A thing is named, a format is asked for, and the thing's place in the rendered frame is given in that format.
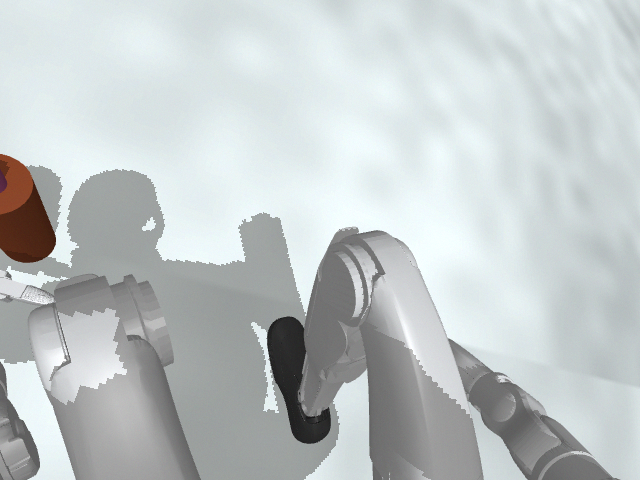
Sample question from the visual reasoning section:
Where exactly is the left robot hand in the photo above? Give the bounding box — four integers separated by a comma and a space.
0, 269, 54, 306

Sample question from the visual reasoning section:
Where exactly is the right robot arm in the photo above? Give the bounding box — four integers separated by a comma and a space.
469, 372, 620, 480

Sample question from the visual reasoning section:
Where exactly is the bottle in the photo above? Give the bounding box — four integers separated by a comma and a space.
0, 154, 56, 263

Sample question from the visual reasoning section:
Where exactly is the right robot foot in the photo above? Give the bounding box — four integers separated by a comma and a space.
267, 317, 331, 444

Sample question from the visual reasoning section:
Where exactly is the right robot hand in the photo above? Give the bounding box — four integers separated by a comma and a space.
448, 339, 493, 402

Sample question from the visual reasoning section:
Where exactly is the left robot arm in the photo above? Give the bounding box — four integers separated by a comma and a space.
0, 362, 40, 480

